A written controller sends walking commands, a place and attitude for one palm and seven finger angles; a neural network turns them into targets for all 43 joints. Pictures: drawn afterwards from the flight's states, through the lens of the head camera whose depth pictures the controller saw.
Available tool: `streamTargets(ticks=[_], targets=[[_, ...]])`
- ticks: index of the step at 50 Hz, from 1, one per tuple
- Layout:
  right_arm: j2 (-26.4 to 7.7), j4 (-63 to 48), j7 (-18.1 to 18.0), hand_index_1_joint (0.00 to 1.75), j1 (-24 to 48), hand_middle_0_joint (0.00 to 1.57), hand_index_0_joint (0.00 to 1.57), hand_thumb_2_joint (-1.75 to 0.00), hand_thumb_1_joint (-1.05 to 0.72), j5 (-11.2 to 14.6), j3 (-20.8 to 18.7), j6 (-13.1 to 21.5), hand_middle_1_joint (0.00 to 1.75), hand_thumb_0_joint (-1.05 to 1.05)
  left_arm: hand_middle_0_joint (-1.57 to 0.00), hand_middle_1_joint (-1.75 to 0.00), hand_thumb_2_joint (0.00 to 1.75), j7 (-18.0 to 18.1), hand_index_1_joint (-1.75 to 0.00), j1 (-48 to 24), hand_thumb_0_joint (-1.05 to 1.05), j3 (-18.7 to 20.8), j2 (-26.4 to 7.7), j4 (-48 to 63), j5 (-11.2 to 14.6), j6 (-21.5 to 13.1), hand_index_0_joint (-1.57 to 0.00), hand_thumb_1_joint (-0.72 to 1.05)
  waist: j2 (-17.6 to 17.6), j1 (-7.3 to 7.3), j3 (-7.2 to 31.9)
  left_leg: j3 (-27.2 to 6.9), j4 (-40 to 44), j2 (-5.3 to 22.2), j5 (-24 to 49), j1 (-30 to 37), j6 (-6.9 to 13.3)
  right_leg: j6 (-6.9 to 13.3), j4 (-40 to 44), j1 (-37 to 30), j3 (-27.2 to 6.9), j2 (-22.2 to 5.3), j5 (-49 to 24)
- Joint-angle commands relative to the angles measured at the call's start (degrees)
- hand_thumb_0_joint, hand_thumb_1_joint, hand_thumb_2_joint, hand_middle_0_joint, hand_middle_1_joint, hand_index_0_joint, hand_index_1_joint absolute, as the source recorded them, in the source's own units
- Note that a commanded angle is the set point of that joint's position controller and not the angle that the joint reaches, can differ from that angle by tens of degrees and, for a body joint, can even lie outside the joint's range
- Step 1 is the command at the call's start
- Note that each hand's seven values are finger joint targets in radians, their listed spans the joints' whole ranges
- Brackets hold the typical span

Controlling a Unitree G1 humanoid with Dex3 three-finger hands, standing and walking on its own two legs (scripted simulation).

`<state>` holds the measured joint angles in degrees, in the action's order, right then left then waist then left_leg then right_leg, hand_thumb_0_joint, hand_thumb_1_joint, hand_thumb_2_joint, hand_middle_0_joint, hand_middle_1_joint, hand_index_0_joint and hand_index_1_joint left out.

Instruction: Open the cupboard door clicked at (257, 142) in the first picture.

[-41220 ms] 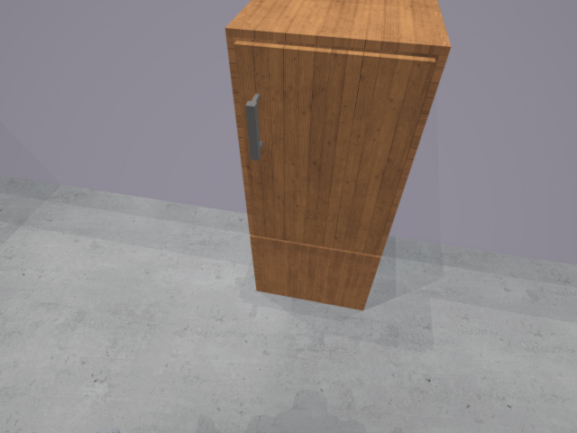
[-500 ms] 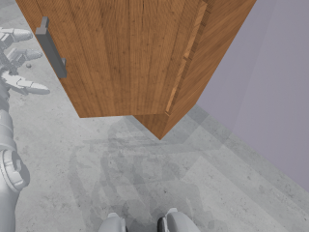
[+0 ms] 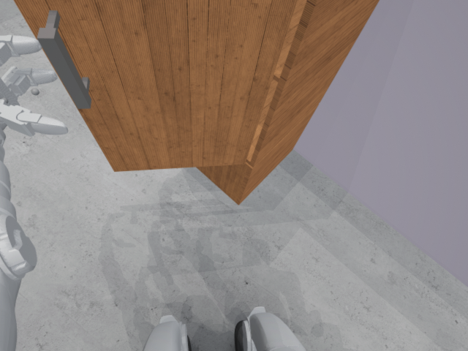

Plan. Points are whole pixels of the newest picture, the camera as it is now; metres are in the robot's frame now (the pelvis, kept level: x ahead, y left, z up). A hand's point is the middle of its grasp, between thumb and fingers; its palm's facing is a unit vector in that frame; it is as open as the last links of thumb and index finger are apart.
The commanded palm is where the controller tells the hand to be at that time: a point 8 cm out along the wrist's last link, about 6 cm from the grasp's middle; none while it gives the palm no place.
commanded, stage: slide the fingers in behind the handle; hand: left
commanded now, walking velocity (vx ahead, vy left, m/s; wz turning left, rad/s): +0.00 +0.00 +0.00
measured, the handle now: (70, 64) +0.56 +0.22 +0.09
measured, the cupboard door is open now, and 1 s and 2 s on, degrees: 49 49 49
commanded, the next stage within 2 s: close the thumb around the handle in 1.62 s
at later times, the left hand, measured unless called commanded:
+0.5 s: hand (55, 91) +0.51 +0.23 +0.09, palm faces +0.00 -1.00 +0.00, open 14.0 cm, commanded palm +0.49 +0.28 +0.09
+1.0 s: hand (76, 93) +0.50 +0.20 +0.09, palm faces +0.02 -1.00 -0.01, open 14.0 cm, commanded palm +0.48 +0.24 +0.09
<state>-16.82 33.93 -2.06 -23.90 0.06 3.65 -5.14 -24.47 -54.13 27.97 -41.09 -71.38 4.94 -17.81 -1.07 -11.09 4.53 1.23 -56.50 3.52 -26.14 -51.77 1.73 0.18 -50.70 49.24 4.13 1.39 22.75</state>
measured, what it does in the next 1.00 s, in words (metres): stands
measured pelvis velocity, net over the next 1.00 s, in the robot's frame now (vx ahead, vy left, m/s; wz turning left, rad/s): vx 0.00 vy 0.00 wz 0.00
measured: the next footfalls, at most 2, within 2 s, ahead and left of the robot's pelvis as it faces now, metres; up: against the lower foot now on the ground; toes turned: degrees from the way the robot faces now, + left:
none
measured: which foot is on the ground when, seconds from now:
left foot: down 0.00-1.00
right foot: down 0.00-1.00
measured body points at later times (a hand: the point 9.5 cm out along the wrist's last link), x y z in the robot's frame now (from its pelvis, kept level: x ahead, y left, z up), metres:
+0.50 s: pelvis +0.00 +0.00 +0.00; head +0.13 +0.03 +0.43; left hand +0.51 +0.29 +0.09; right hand -0.01 -0.27 -0.10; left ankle +0.00 +0.10 -0.68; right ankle +0.01 -0.12 -0.68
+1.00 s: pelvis +0.00 +0.00 +0.00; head +0.11 +0.01 +0.44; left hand +0.49 +0.25 +0.10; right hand +0.00 -0.27 -0.11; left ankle +0.00 +0.10 -0.68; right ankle +0.01 -0.12 -0.68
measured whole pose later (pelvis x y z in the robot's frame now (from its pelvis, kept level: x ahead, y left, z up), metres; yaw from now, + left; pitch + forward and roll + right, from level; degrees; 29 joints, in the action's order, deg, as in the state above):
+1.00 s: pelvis +0.00 +0.00 +0.00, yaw +0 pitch +19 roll -3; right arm -15.3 34.5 0.0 -23.9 -0.3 2.3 -4.4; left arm -15.6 -49.9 23.4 -29.3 -65.8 5.7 -20.4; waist -1.8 -9.6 5.9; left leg 1.8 -55.1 3.1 -26.0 -48.3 1.5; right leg 0.4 -50.6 46.5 3.5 1.1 23.1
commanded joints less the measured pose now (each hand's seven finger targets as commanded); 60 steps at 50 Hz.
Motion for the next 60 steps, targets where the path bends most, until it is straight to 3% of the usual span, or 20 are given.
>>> streamTargets(ticks=[1,5,8,11,16,19,24,25,28,30,31,33,40,43,47,49,54,57,59,60], targets=[[-11.0,-2.2,-1.2,0.3,-10.6,0.2,0.2,-0.9,-0.9,-0.2,-4.2,0.5,0.3,0.0,-0.3,-1.2,0.3,0.4,-1.2,-26.3,0.0,3.2,-20.3,13.9,1.4,-5.1,-0.3,-0.5,-11.0,0.57,28.2,-4.1,5.2,-1.3,25.8,22.1,0.1,0.8,4.0,-10.1,-2.2,2.1,-18.8],[-10.8,-1.9,-0.8,0.3,-10.9,0.2,0.2,-0.9,-0.9,-0.3,-4.5,0.5,0.3,0.0,-0.3,-1.2,0.3,-0.3,-1.2,-22.3,0.0,1.7,-16.3,14.0,2.5,-5.3,-0.3,-0.5,-11.9,1.09,30.1,-4.3,5.1,-0.9,29.6,25.9,-0.4,0.9,4.1,-8.8,-1.6,2.4,-19.8],[-10.8,-1.6,-0.9,0.3,-10.8,0.2,0.2,-0.9,-0.9,0.0,-4.3,0.2,0.3,0.0,-0.3,-1.2,0.3,-0.7,-1.2,-23.1,0.0,-0.4,-14.3,10.0,2.6,-2.9,-0.3,-0.5,-7.2,-0.7,24.0,-3.6,5.9,-1.2,23.0,19.8,0.5,0.4,5.2,-9.2,-1.9,2.2,-17.5],[-10.9,-1.9,-1.1,0.3,-11.1,0.2,0.2,-0.9,-0.9,-0.1,-4.2,0.4,0.3,0.0,-0.3,-1.2,0.3,0.0,-1.2,-24.5,0.0,0.8,-16.6,11.6,2.0,-2.5,-0.3,-0.5,-9.1,0.11,25.1,-3.7,6.2,-1.4,23.3,20.2,0.4,0.6,4.9,-9.7,-1.9,2.0,-17.7],[-10.3,-1.6,-0.3,0.3,-11.4,0.2,0.2,-0.9,-0.9,-0.5,-4.6,0.7,0.3,0.0,-0.3,-1.2,0.3,1.8,-1.2,-22.8,0.0,-1.9,-10.6,13.9,2.1,-4.4,-0.3,-0.5,-10.7,0.1,27.0,-4.6,5.6,-0.8,28.1,25.8,-0.4,0.8,4.4,-6.1,-1.0,2.4,-17.8],[-10.7,-1.5,-0.3,0.3,-11.5,0.2,0.2,-0.9,-0.9,-0.4,-4.7,0.7,0.3,0.0,-0.3,-1.2,0.3,2.0,-1.2,-23.7,0.0,-0.2,-11.8,12.7,3.1,-4.4,-0.3,-0.5,-6.6,-0.23,25.9,-4.4,5.8,-1.2,25.8,22.8,0.2,0.9,4.5,-8.6,-1.3,2.5,-18.2],[-10.0,-1.8,0.0,0.3,-11.0,0.2,0.2,-0.9,-0.9,-0.6,-4.7,1.1,0.3,0.0,-0.3,-1.2,0.3,4.2,-1.2,-26.1,0.0,-1.4,-10.4,16.0,1.4,-5.3,-0.3,-0.5,-11.6,0.23,27.0,-4.6,5.7,-1.2,26.9,25.5,-0.2,1.0,4.0,-6.3,-1.2,2.2,-17.3],[-10.2,-1.6,0.0,0.3,-10.9,0.2,0.2,-0.9,-0.9,-0.7,-4.8,1.0,0.3,0.0,-0.3,-1.2,0.3,4.8,-1.2,-25.7,0.0,-0.1,-12.1,16.4,1.2,-5.7,-0.3,-0.5,-12.0,0.81,28.4,-4.9,5.6,-1.0,28.0,26.3,-0.6,1.0,3.8,-6.5,-1.2,2.2,-17.6],[-9.8,-1.5,0.2,0.3,-10.6,0.2,0.2,-0.9,-0.9,-0.6,-4.9,1.2,0.3,0.0,-0.3,-1.2,0.3,5.6,-1.2,-26.1,0.0,-1.7,-9.6,16.4,1.2,-6.1,-0.3,-0.5,-9.5,0.01,27.9,-4.6,5.5,-1.1,27.3,25.6,-0.4,0.7,4.0,-7.5,-1.2,2.3,-18.2],[-9.9,-1.3,0.3,0.3,-10.8,0.2,0.2,-0.9,-0.9,-0.6,-5.0,1.2,0.3,0.0,-0.3,-1.2,0.3,5.7,-1.2,-25.2,0.0,-1.2,-9.4,17.3,1.6,-6.4,-0.3,-0.5,-11.2,0.67,30.0,-5.0,5.3,-0.9,30.4,28.0,-0.7,0.9,3.7,-7.2,-1.1,2.3,-19.4],[-9.6,-1.3,0.5,0.3,-10.4,0.2,0.2,-0.9,-0.9,-0.6,-5.0,1.3,0.3,0.0,-0.3,-1.2,0.3,5.5,-1.2,-26.0,0.0,-3.2,-6.9,18.2,1.8,-6.4,-0.3,-0.5,-12.1,0.27,30.1,-4.9,5.3,-1.0,30.8,28.6,-0.8,0.9,3.8,-7.1,-1.2,2.3,-19.6],[-9.6,-1.1,0.6,0.3,-10.2,0.2,0.2,-0.9,-0.9,-0.5,-5.1,1.3,0.3,0.0,-0.3,-1.2,0.3,5.3,-1.2,-23.9,0.0,-3.1,-6.0,16.8,2.3,-5.8,-0.3,-0.5,-10.5,0.42,29.0,-4.5,5.4,-1.1,29.5,27.5,-0.6,0.8,4.2,-7.8,-1.1,2.4,-19.6],[-9.1,-2.1,0.9,0.3,-9.9,0.2,0.2,-0.9,-0.9,-0.5,-5.2,1.0,0.3,0.0,-0.3,-1.2,0.3,7.0,-1.2,-19.7,0.0,-2.6,-4.7,16.8,2.3,-5.1,-0.3,-0.5,-7.5,1.73,27.1,-3.8,6.3,-1.4,30.5,24.9,-0.3,0.8,4.2,-10.8,-1.1,2.2,-22.1],[-8.9,-2.3,1.1,0.3,-9.5,0.2,0.2,-0.9,-0.9,-0.5,-5.3,1.0,0.3,0.0,-0.3,-1.2,0.3,8.1,-1.2,-20.2,0.0,-3.7,-2.8,16.5,2.0,-5.4,-0.3,-0.5,-6.2,1.25,24.5,-3.3,6.7,-1.6,26.8,23.3,-0.1,0.7,4.6,-10.4,-1.3,2.2,-20.4],[-8.9,-2.2,1.0,0.3,-9.3,0.2,0.2,-0.9,-0.9,-0.5,-5.5,1.3,0.3,0.0,-0.3,-1.2,0.3,9.0,-1.2,-21.1,0.0,-2.0,-4.5,18.5,2.0,-7.0,-0.3,-0.5,-5.6,1.77,26.9,-3.2,6.5,-1.7,26.3,23.2,-0.1,0.8,4.3,-12.3,-1.8,2.0,-21.1],[-8.5,-2.2,1.2,0.3,-9.1,0.2,0.2,-0.9,-0.9,-0.5,-5.4,1.7,0.3,0.0,-0.3,-1.2,0.3,9.1,-1.2,-22.0,0.0,-4.2,-1.4,18.8,2.1,-7.7,-0.3,-0.5,-7.3,1.32,26.3,-3.3,6.5,-1.9,26.4,24.1,-0.2,0.9,4.2,-11.2,-1.7,2.0,-20.6],[-8.8,-1.2,0.9,0.3,-8.7,0.2,0.2,-0.9,-0.9,-0.4,-5.2,2.2,0.3,0.0,-0.3,-1.2,0.3,9.9,-1.2,-25.3,0.0,-5.8,-0.4,16.1,1.5,-7.2,-0.3,-0.5,-4.9,-0.22,23.4,-3.5,6.9,-2.0,20.2,21.4,0.2,0.7,5.0,-9.9,-1.9,1.8,-16.5],[-8.8,-1.0,0.9,0.3,-8.6,0.2,0.2,-0.9,-0.9,-0.4,-5.3,2.6,0.3,0.0,-0.3,-1.2,0.3,10.0,-1.2,-25.3,0.0,-7.0,0.7,16.4,1.1,-7.3,-0.3,-0.5,-7.6,0.23,26.0,-3.9,6.8,-2.0,21.1,23.5,-0.2,0.9,4.7,-8.9,-1.9,1.6,-16.2],[-8.5,-0.8,1.1,0.3,-8.9,0.2,0.2,-0.9,-0.9,-0.6,-5.4,2.9,0.3,0.0,-0.3,-1.2,0.3,10.1,-1.2,-25.9,0.0,-8.2,3.2,16.5,1.6,-7.6,-0.3,-0.5,-7.6,-0.18,26.3,-4.1,6.5,-2.0,22.5,24.8,-0.2,1.0,4.6,-8.2,-1.6,1.8,-16.7],[-8.8,-0.4,1.1,0.3,-8.9,0.2,0.2,-0.9,-0.9,-0.7,-5.5,3.0,0.3,0.0,-0.3,-1.2,0.3,10.4,-1.2,-25.7,0.0,-6.6,1.8,16.0,2.0,-7.4,-0.3,-0.5,-6.3,0.06,26.8,-4.0,6.4,-1.9,22.2,24.1,-0.2,0.8,4.6,-8.8,-1.8,1.7,-17.0]])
